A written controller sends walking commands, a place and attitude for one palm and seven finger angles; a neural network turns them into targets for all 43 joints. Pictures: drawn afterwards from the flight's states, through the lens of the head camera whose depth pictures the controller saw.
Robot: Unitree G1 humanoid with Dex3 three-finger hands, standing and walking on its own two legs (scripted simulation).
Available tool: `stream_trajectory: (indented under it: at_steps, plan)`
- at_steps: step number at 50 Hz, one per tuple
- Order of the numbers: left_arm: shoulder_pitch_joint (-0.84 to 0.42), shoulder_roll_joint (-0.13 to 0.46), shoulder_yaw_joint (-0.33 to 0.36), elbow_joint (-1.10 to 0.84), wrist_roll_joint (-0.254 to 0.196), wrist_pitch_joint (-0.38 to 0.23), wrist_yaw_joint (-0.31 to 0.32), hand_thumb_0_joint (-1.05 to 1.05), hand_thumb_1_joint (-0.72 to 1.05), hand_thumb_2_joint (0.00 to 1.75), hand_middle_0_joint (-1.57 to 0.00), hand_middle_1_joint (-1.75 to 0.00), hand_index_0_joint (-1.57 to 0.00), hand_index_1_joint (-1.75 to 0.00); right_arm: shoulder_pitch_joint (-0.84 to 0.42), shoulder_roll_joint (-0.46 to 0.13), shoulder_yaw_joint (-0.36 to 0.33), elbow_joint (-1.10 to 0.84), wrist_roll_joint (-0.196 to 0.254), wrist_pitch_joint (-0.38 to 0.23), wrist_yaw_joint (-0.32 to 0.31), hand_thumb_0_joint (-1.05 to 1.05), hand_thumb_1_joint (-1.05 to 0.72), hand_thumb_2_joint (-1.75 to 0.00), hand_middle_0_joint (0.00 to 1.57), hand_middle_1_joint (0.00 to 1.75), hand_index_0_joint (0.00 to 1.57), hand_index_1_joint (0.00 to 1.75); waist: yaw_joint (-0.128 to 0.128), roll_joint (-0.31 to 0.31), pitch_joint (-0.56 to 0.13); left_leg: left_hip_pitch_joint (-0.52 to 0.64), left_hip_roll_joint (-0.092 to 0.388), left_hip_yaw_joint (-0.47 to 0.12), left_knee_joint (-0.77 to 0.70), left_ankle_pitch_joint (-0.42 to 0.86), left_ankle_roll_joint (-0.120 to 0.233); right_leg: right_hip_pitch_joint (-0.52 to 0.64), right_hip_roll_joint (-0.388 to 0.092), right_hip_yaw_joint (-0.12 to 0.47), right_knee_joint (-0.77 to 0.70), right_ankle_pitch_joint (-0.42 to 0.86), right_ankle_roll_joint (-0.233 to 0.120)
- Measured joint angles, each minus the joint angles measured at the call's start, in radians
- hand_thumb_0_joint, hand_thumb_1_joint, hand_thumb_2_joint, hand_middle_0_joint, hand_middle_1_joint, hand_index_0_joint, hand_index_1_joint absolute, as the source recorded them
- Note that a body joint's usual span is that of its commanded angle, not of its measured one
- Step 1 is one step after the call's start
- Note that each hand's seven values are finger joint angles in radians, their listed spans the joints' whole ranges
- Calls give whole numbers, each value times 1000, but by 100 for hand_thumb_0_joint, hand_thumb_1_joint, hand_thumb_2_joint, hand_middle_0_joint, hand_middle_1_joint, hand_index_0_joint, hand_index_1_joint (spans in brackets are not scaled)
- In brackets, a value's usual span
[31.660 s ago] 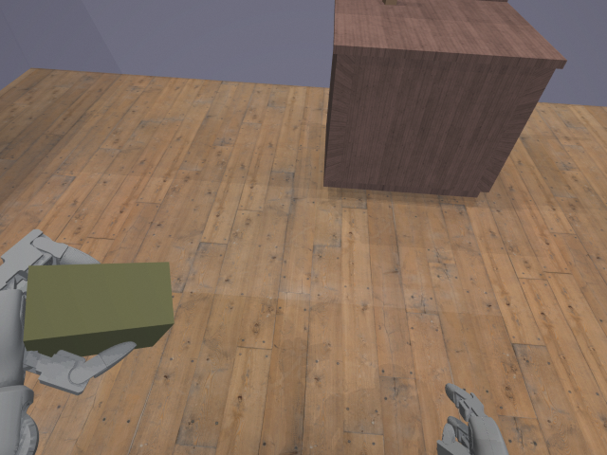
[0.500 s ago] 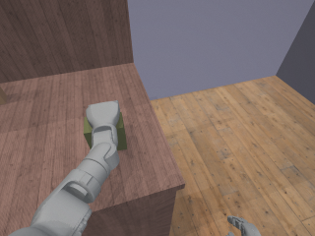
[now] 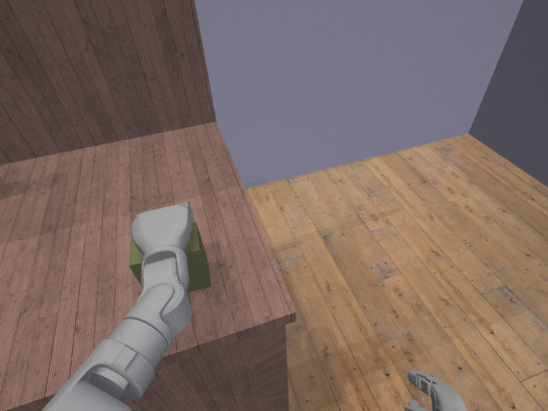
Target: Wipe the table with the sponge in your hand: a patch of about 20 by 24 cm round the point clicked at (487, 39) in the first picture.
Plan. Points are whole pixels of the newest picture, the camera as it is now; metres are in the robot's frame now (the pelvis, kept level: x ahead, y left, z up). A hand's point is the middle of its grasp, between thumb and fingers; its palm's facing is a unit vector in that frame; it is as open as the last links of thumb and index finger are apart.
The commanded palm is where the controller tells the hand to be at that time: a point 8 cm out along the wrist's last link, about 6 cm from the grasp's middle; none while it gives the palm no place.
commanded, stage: wipe back along the third lane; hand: left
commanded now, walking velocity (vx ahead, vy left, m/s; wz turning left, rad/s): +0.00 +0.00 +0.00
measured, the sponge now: (175, 268) +0.35 +0.21 +0.01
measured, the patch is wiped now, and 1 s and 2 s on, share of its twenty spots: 1.00 1.00 1.00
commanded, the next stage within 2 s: slide back across to the middle lane in 0.44 s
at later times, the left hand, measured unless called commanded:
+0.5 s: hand (180, 265) +0.32 +0.18 +0.05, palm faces +0.02 -0.06 -1.00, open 10.3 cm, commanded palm +0.28 +0.17 +0.08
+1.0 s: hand (158, 278) +0.29 +0.20 +0.06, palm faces +0.03 -0.12 -0.99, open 10.3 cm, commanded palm +0.25 +0.22 +0.10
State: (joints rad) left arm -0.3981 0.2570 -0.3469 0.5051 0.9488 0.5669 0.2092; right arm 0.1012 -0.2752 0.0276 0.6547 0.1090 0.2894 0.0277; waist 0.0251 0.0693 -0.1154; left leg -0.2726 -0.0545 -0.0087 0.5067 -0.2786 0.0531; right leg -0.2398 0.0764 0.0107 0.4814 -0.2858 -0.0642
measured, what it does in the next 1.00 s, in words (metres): stands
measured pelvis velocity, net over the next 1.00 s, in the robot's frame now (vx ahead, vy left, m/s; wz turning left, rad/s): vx -0.01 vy -0.02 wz -0.03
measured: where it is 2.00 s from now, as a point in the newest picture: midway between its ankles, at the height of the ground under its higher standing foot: outside the picture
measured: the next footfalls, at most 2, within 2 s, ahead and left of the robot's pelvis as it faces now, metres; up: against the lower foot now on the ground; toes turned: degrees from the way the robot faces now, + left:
none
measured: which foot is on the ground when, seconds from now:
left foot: down 0.00-1.00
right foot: down 0.00-1.00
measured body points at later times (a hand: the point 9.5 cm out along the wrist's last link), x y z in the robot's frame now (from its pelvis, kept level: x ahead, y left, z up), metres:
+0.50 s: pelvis +0.00 -0.02 +0.00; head -0.02 -0.06 +0.45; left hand +0.32 +0.18 +0.11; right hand +0.22 -0.24 -0.09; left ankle -0.01 +0.09 -0.74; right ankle -0.03 -0.08 -0.74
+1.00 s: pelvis -0.01 -0.02 +0.00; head -0.04 -0.06 +0.45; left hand +0.29 +0.21 +0.12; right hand +0.21 -0.25 -0.09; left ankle -0.01 +0.09 -0.74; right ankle -0.03 -0.08 -0.74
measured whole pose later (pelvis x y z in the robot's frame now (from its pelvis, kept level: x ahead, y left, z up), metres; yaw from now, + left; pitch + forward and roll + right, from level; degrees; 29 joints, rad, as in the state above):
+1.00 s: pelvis -0.01 -0.02 +0.00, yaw -2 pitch -1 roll +1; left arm -0.10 0.34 -0.24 0.16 0.92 0.52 0.14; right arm 0.03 -0.28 0.04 0.65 0.10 0.23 0.00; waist 0.05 0.09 -0.07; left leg -0.18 -0.03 0.02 0.46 -0.26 0.03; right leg -0.18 0.10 0.04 0.48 -0.28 -0.09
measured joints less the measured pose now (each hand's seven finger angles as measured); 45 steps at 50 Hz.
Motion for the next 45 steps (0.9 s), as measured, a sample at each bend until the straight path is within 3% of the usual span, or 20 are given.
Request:
stream_trajectory:
  at_steps: [28, 39, 45]
  plan:
    - [152, 19, 11, -176, 7, -10, -23, 1, -49, 106, -64, -140, -67, -138, -66, 6, 9, -18, 1, -32, -4, 1, -91, -90, 20, 30, 20, 30, 26, 8, 10, 30, 20, 3, -6, -5, -29, 17, 21, 4, 15, -10, -29]
    - [265, 58, 82, -299, -24, -58, -35, 1, -50, 106, -65, -138, -68, -137, -56, 6, 7, -23, -7, -45, -11, 1, -91, -90, 20, 30, 20, 30, 13, 9, 20, 65, 26, 25, -22, -6, -28, 41, 26, 27, 10, -7, -28]
    - [305, 70, 101, -348, -33, -55, -46, 1, -50, 106, -66, -137, -69, -136, -61, -1, 8, -12, -9, -52, -18, 1, -91, -90, 20, 30, 20, 30, 17, 13, 36, 87, 24, 30, -33, 2, -25, 60, 24, 33, 3, -1, -25]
